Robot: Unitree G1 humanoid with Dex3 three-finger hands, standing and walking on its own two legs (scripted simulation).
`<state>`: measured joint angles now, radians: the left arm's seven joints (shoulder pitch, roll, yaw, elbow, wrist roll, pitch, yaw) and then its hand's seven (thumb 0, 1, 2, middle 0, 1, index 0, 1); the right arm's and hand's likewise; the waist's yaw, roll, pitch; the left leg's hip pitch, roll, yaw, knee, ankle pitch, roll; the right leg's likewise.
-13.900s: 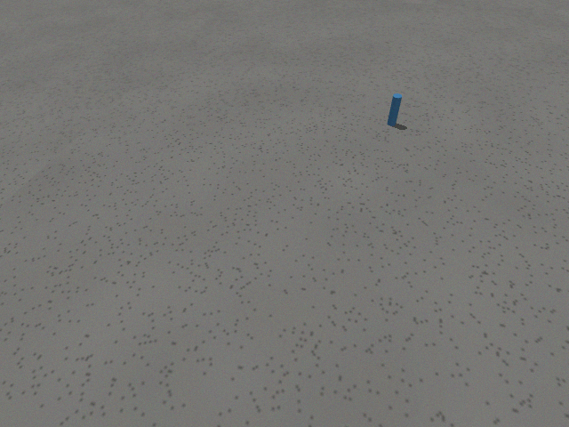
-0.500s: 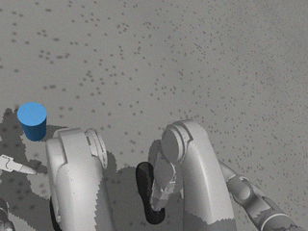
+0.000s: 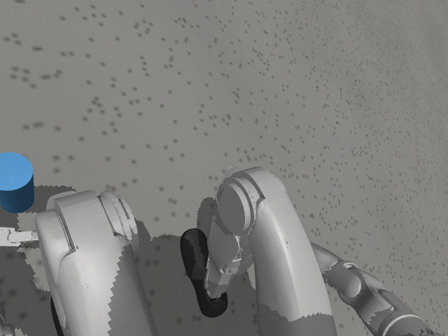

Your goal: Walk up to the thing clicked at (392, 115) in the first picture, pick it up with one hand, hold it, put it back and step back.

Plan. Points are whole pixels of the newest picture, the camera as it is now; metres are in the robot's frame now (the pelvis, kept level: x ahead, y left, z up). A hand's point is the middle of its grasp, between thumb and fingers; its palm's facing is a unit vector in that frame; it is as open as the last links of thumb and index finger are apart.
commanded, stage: close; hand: left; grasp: from the side
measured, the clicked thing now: (13, 187) +0.37 +0.24 -0.18
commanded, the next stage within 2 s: settle in 0.46 s
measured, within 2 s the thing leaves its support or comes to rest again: leaves its support in 0.86 s
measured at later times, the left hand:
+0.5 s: hand (9, 191) +0.36 +0.25 -0.17, palm faces +0.23 -0.97 -0.01, open 8.3 cm
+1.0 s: hand out of the picture +0.36 +0.27 -0.14, palm faces +0.24 -0.97 -0.03, open 7.3 cm
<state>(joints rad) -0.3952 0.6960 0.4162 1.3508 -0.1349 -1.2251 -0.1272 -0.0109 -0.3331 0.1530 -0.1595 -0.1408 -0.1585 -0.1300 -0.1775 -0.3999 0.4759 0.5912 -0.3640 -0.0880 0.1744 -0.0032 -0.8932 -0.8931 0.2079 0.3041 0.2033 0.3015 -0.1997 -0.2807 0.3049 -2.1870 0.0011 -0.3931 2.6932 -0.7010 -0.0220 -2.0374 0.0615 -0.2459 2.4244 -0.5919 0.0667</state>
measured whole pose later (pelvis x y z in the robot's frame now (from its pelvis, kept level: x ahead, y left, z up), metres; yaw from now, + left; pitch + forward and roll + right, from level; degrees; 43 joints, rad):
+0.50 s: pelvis +0.00 +0.00 +0.00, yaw -1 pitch +8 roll -18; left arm -0.44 0.71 0.40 1.37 -0.09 -1.24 -0.01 0.03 0.16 0.71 -0.78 -0.80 -0.68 -0.78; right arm -0.21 -0.38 0.50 0.58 -0.38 -0.07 0.18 -0.01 -0.88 -0.89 0.21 0.30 0.20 0.30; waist -0.21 -0.28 0.31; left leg -2.18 0.01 -0.41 2.70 -0.70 -0.03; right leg -2.04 0.07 -0.26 2.42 -0.58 0.08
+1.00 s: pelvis +0.00 +0.00 +0.01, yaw +0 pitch +11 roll -17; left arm -0.35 0.65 0.35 1.08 -0.12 -1.10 -0.02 0.03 -0.07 1.11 -0.89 -1.14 -0.86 -1.16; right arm -0.14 -0.37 0.40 0.60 -0.33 -0.05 0.20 0.00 -0.91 -0.90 0.21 0.30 0.20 0.30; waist -0.16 -0.23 0.24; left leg -2.19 0.01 -0.38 2.66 -0.71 -0.02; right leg -2.05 0.06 -0.24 2.41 -0.60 0.06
